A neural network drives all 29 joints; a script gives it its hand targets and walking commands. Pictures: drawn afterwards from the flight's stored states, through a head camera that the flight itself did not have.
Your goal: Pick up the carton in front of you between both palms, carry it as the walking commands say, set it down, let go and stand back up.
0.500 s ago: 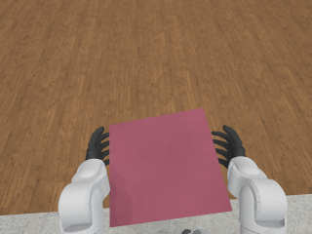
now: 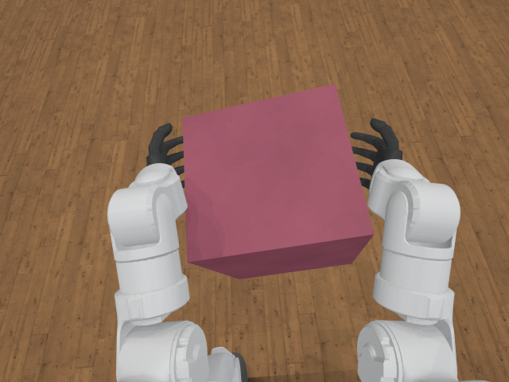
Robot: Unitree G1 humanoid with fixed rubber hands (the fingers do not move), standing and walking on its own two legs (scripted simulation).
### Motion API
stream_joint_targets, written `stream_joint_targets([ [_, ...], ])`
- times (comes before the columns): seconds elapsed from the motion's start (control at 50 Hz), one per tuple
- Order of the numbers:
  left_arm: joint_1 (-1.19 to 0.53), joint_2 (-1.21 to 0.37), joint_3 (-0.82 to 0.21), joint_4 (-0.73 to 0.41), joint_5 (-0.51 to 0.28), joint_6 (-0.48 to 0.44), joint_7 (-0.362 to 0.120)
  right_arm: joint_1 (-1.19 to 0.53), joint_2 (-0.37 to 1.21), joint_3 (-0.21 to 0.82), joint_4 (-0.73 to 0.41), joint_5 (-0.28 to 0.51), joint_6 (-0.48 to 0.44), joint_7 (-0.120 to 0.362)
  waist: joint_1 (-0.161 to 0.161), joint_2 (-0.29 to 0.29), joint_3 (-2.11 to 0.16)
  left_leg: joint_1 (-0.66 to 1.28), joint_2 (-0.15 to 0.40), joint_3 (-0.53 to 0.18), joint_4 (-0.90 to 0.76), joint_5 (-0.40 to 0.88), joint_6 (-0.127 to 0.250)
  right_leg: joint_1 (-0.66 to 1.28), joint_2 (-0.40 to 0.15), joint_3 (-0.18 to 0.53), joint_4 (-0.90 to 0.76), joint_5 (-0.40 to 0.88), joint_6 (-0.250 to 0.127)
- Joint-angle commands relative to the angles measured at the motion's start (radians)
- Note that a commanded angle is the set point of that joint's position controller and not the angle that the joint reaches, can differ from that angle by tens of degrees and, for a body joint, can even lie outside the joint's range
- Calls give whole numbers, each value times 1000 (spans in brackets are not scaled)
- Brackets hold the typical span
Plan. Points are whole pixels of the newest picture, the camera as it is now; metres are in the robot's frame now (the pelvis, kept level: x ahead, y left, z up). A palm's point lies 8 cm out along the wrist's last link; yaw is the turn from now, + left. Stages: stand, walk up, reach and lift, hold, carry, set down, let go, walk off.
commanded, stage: carry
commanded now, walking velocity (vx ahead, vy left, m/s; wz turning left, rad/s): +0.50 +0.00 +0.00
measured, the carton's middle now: (278, 200) +0.38 -0.01 +0.07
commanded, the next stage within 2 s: none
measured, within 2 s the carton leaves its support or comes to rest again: neither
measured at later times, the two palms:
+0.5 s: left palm (182, 38) +0.72 +0.16 +0.17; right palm (327, 30) +0.74 -0.13 +0.16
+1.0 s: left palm out of the picture +1.08 +0.18 +0.25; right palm out of the picture +1.07 -0.12 +0.25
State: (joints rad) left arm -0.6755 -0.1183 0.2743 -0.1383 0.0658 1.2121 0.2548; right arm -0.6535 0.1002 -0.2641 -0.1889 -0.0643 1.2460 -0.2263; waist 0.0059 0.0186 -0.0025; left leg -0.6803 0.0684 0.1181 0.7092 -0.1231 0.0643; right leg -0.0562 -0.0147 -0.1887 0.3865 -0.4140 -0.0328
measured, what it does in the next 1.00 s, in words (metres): climbs: left foot, then right foot 0.04 m higher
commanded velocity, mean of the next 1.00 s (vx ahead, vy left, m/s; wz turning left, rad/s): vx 0.50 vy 0.00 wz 0.26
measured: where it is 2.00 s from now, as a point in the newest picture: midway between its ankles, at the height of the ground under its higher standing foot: (211, 124)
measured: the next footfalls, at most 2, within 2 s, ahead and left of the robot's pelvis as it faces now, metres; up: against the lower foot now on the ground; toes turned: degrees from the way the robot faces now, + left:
left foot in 0.02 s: +0.21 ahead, +0.12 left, +0.02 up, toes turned +8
right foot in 0.36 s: +0.42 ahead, -0.11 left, +0.05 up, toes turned -5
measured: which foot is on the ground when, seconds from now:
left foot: up 0.00-0.00, down 0.02-0.42, up 0.44-0.72, down 0.74-1.00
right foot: down 0.00-0.04, up 0.06-0.34, down 0.36-0.74, up 0.76-1.00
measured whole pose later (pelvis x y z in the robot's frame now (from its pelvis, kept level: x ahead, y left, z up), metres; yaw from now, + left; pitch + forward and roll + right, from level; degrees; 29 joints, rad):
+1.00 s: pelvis +0.70 +0.04 +0.10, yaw +7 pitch +5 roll -1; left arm -0.79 -0.14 0.41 -0.07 0.22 1.22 0.27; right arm -0.78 0.10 -0.25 -0.04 -0.01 1.22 -0.30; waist -0.19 0.05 0.04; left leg -0.31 -0.15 0.02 0.49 -0.44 0.16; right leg -0.75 0.00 0.00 1.19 -0.47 -0.01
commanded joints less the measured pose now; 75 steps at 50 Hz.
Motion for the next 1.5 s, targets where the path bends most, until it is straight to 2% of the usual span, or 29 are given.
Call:
stream_joint_targets([
  [0.0, -607, -694, -571, 6, -268, -3, -116, -669, 759, 597, 44, 306, -39, 75, -49, -127, -414, 475, -166, 158, -135, 40, 39, 19, -134, -38, 345, 969, -60],
  [0.04, -602, -706, -545, 20, -259, 9, -112, -654, 765, 558, 128, 306, -39, 71, -129, 277, -674, 1071, 259, -499, -177, 175, 261, -485, 13, 34, 913, 185, 20],
  [0.06, -595, -724, -557, -1, -259, 10, -118, -625, 798, 580, 90, 322, -49, 76, -147, 329, -709, 1211, 263, -624, -219, 260, 321, -690, 102, 135, 1090, -137, 4],
  [0.12, -656, -818, -530, -47, -248, -2, -134, -732, 922, 641, -38, 371, -58, 99, -128, 76, -570, 1099, 216, -459, -182, 304, 200, -830, -8, 261, 1037, -102, -29],
  [0.24, -660, -794, -623, -253, -277, -46, -141, -675, 923, 753, -203, 384, -97, 107, -83, 109, -506, 918, 224, -300, -265, 67, 158, -729, -84, 231, 584, -115, -17],
  [0.3, -560, -703, -627, -177, -241, -27, -149, -571, 859, 749, -116, 331, -65, 110, -37, 99, -470, 710, 125, -99, -255, 294, 108, -423, 39, -8, 348, 60, -9],
  [0.34, -596, -714, -657, -185, -285, -15, -157, -525, 830, 733, -94, 306, -53, 110, 95, 67, -585, 573, 82, 32, 60, 501, 31, 19, 110, -59, 198, 166, -40],
  [0.36, -527, -705, -647, -83, -294, 4, -163, -578, 779, 695, -107, 309, -45, 109, 153, -23, -710, 372, 29, -13, 256, 231, -32, 294, -43, 218, 196, 71, -94],
  [0.38, -598, -693, -660, -103, -302, -8, -155, -630, 824, 721, -151, 332, -43, 112, 114, -419, -736, 86, -117, -22, 513, -356, -87, 442, -327, 811, -16, 267, -240],
  [0.4, -536, -751, -653, -33, -301, 1, -159, -629, 790, 695, -69, 310, -33, 107, 133, -346, -574, -108, -124, -70, 697, -456, -68, 452, -301, 817, 21, 542, -297],
  [0.44, -591, -826, -684, -79, -380, 4, -180, -551, 810, 626, -27, 238, -43, 94, 118, -80, -568, -201, -89, -150, 764, -416, -33, 468, -279, 634, 136, 832, -226],
  [0.58, -720, -821, -691, -82, -464, -19, -182, -508, 688, 511, 27, 115, -72, 50, 146, -114, -411, -373, -50, -27, 449, -404, 16, 468, -244, 395, 27, 765, -174],
  [0.68, -713, -810, -647, 10, -408, 18, -176, -557, 660, 463, 49, 117, -39, 44, -177, -148, -533, 629, -213, 114, 20, -159, 62, -53, -179, 20, 295, 1146, -58],
  [0.7, -683, -803, -602, -3, -382, 20, -172, -588, 699, 501, -2, 161, -29, 57, -224, -86, -579, 839, -209, 31, -81, -214, 64, -186, -107, 32, 545, 902, -20],
  [0.72, -632, -766, -525, 33, -300, 29, -158, -690, 748, 578, -29, 222, -24, 69, -145, 205, -592, 947, 41, -448, -212, -286, 147, -430, -10, 74, 821, 37, 26],
  [0.74, -624, -729, -496, 11, -265, 36, -149, -737, 754, 604, -41, 287, -14, 80, -82, 277, -609, 981, 184, -908, -358, -167, 242, -599, 101, 200, 1054, -88, 36],
  [0.76, -675, -730, -498, -28, -247, 35, -137, -775, 815, 645, -39, 334, -12, 91, -118, 176, -604, 983, 169, -889, -304, 2, 329, -642, 102, 239, 1177, -57, 42],
  [0.84, -612, -726, -409, 91, -105, 20, -117, -894, 947, 747, -24, 474, -17, 155, -71, -80, -502, 761, 101, -557, -263, 228, 207, -676, -1, 229, 1019, -11, 9],
  [0.92, -700, -655, -362, 75, -80, -3, -119, -871, 987, 666, 133, 506, -13, 167, -118, -56, -500, 858, 125, -647, -289, 233, 264, -783, 4, 239, 841, -92, 23],
  [1.04, -780, -800, -450, 68, -183, 36, -137, -862, 986, 565, 148, 426, -3, 150, -112, 64, -436, 798, 56, -409, -282, 444, 212, -668, 19, 88, 447, 90, 41],
  [1.1, -756, -815, -477, 171, -183, 51, -146, -803, 913, 525, 186, 325, 3, 133, 45, 99, -565, 599, 5, -228, 7, 906, 107, -123, 101, -16, 281, 49, 6],
  [1.12, -716, -825, -492, 181, -214, 49, -146, -761, 911, 497, 238, 313, 12, 128, 129, 88, -669, 410, -35, -186, 186, 675, 34, 169, 16, 153, 185, 86, -38],
  [1.16, -726, -863, -492, 205, -249, 44, -154, -752, 908, 484, 194, 258, 8, 126, 77, -301, -657, -51, -198, -154, 591, -413, -19, 436, -436, 902, -48, 142, -208],
  [1.2, -805, -910, -565, 116, -281, 26, -172, -699, 886, 441, 249, 211, 6, 132, 81, -32, -474, -127, -93, -191, 744, -365, -5, 227, -366, 762, 44, 276, -235],
  [1.24, -909, -1006, -636, 87, -382, 14, -193, -732, 863, 410, 174, 139, -25, 112, 57, 0, -477, -109, -52, -189, 669, -309, 4, 196, -349, 540, 42, 321, -169],
  [1.36, -821, -904, -643, 54, -433, -10, -179, -673, 748, 437, 105, 94, -45, 57, 82, -144, -375, 14, -59, -64, 92, -279, -24, 154, -302, 180, -25, 422, -72],
  [1.42, -756, -827, -599, 56, -365, 11, -170, -625, 685, 477, 110, 105, -14, 60, -33, -233, -474, 343, -174, 142, -43, -254, 7, 111, -288, -25, 121, 708, -5],
  [1.46, -720, -789, -543, 85, -318, 37, -160, -644, 741, 492, 125, 173, 5, 62, -129, -80, -592, 830, -191, 13, -147, -224, 95, -195, -222, -60, 562, 699, 57],
  [1.48, -713, -785, -500, 102, -294, 53, -153, -675, 742, 534, 111, 188, 12, 55, -109, 57, -546, 962, 33, -354, -216, -257, 182, -483, -141, -26, 802, 75, 85],
])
